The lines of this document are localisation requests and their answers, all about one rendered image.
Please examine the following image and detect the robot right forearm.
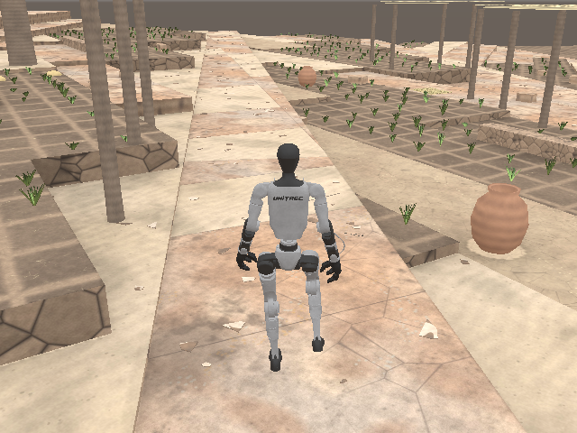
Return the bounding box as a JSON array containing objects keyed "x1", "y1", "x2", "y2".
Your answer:
[{"x1": 322, "y1": 219, "x2": 340, "y2": 263}]

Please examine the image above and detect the robot right thigh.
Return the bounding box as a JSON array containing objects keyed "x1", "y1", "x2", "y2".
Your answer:
[{"x1": 300, "y1": 250, "x2": 319, "y2": 296}]

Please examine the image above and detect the left robot upper arm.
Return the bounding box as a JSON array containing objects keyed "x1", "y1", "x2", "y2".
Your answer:
[{"x1": 245, "y1": 182, "x2": 270, "y2": 232}]

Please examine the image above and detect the robot right hand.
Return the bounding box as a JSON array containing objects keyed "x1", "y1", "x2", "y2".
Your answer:
[{"x1": 320, "y1": 259, "x2": 342, "y2": 283}]

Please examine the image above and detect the right robot upper arm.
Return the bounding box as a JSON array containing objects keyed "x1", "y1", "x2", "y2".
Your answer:
[{"x1": 307, "y1": 182, "x2": 331, "y2": 234}]

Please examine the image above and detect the robot left forearm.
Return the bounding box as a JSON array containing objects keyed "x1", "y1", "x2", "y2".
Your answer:
[{"x1": 238, "y1": 218, "x2": 255, "y2": 254}]

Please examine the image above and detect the robot left hand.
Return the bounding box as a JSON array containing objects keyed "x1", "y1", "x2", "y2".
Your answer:
[{"x1": 236, "y1": 252, "x2": 257, "y2": 271}]

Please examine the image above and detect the humanoid robot torso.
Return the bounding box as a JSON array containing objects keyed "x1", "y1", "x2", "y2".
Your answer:
[{"x1": 268, "y1": 178, "x2": 310, "y2": 271}]

